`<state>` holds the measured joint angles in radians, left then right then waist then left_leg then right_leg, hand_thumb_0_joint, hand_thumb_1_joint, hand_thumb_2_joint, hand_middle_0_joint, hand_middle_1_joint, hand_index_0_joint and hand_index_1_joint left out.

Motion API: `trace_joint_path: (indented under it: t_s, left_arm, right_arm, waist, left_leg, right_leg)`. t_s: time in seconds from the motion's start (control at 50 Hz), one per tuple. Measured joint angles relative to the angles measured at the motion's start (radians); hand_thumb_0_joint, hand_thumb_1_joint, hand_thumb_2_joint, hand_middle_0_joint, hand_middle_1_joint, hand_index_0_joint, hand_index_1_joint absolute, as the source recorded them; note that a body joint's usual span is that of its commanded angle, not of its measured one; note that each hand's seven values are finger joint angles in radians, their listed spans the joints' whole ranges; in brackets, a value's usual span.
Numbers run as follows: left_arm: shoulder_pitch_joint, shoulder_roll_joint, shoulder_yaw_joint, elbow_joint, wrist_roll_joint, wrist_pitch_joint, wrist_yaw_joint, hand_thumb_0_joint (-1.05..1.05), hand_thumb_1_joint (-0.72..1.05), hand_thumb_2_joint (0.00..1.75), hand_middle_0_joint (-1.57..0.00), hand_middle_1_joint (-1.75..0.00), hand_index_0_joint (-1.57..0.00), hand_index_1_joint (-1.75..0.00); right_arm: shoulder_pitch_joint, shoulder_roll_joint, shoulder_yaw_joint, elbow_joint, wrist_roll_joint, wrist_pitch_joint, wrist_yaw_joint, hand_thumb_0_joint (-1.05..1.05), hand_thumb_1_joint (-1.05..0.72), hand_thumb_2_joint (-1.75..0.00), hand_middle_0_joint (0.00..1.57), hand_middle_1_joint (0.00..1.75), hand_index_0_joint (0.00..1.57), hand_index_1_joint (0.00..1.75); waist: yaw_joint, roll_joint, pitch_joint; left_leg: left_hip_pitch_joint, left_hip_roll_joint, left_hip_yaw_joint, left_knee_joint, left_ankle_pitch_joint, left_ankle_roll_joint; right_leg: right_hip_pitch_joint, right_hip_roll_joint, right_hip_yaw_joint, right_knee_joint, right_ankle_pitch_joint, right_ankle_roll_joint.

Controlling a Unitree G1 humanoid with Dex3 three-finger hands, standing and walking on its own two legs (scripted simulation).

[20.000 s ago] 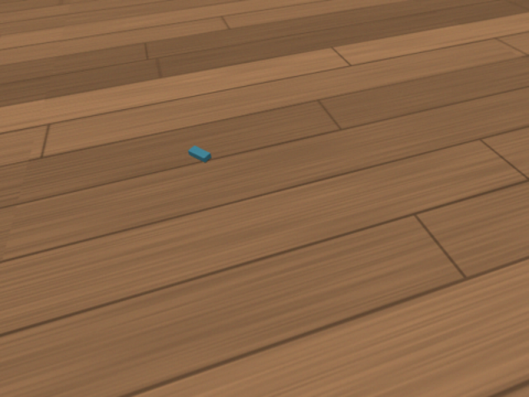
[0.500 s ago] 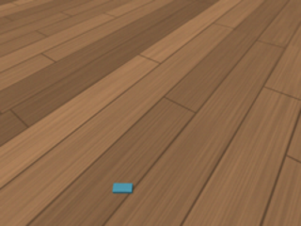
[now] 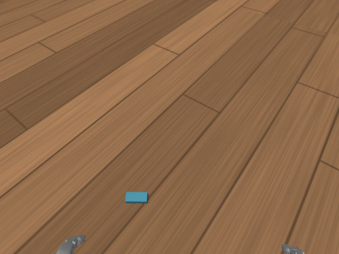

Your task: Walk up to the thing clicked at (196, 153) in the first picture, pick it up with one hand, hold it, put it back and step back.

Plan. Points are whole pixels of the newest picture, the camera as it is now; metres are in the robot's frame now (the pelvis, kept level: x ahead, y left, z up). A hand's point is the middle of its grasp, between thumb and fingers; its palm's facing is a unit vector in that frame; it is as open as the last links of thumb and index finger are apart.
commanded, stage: rise first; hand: left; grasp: from above
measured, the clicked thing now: (136, 197) +0.49 +0.26 -0.76
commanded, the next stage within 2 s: none
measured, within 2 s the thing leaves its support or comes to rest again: neither
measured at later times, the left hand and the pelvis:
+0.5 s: hand (91, 253) +0.15 +0.26 -0.20, palm faces -0.10 -0.91 -0.41, open 14.0 cm; pelvis +0.00 +0.01 -0.06, yaw -2 degrees
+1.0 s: hand out of the picture +0.14 +0.27 -0.24, palm faces -0.19 -0.85 -0.48, open 14.2 cm; pelvis -0.01 +0.01 -0.11, yaw -2 degrees
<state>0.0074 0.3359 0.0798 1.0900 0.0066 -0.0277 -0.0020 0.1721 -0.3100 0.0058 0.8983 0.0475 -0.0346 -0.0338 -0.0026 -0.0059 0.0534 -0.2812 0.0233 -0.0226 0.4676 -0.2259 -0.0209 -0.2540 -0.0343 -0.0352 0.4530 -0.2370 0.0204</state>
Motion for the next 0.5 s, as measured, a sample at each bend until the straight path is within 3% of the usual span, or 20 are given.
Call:
trace_joint_path:
  t_s: [0.1,0.2,0.32,0.5]
  left_arm:
    - [-0.069,0.019,0.074,-0.039,0.075,0.03,-0.023,0.01,0.49,0.94,-0.15,-0.69,-0.15,-0.69]
    - [-0.02,0.005,0.077,-0.151,0.111,0.123,-0.017,0.01,0.15,0.96,-0.1,-0.89,-0.11,-0.88]
    - [0.047,-0.013,0.082,-0.259,0.138,0.196,-0.003,0.01,-0.24,0.99,-0.08,-1.0,-0.08,-1.0]
    - [0.161,-0.013,0.075,-0.488,0.165,0.244,-0.006,0.0,-0.5,1.03,-0.07,-1.03,-0.05,-1.06]
  right_arm:
    - [0.026,0.055,-0.02,-0.101,-0.02,-0.006,0.008,0.01,-0.91,-0.9,0.2,0.3,0.2,0.3]
    - [0.066,0.072,-0.024,-0.172,-0.016,0.0,0.018,0.01,-0.9,-0.9,0.2,0.3,0.2,0.3]
    - [0.084,0.069,-0.03,-0.234,-0.021,-0.025,0.024,0.01,-0.89,-0.89,0.2,0.3,0.2,0.3]
    - [0.055,0.071,-0.039,-0.291,-0.034,-0.071,0.006,0.01,-0.87,-0.89,0.2,0.3,0.2,0.3]
  waist:
    - [-0.016,-0.017,-0.032]
    - [-0.032,-0.005,-0.066]
    - [-0.033,0.004,-0.108]
    - [-0.026,0.006,-0.141]
  left_leg:
    - [-0.143,0.01,0.01,0.131,-0.053,-0.004]
    - [-0.206,0.014,0.017,0.205,-0.094,0.0]
    - [-0.328,0.015,0.015,0.345,-0.163,0.006]
    - [-0.496,0.016,0.002,0.539,-0.254,0.007]
  right_leg:
    - [-0.149,0.009,0.015,0.131,-0.047,-0.004]
    - [-0.211,0.012,0.024,0.193,-0.079,0.0]
    - [-0.329,0.012,0.027,0.324,-0.143,0.007]
    - [-0.489,0.012,0.022,0.509,-0.231,0.011]
